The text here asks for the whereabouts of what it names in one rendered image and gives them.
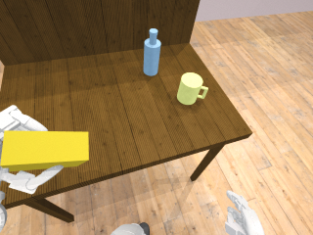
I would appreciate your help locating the sponge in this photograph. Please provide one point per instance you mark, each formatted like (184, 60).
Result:
(31, 150)

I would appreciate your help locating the table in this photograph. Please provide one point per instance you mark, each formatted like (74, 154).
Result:
(78, 66)

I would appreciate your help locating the robot left foot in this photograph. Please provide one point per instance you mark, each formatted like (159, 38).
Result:
(145, 227)

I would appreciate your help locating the robot left thigh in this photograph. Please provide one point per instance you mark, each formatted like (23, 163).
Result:
(128, 229)

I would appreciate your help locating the right robot hand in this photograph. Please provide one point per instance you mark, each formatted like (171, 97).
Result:
(247, 222)

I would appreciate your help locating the left robot hand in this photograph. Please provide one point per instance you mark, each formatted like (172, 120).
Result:
(12, 119)

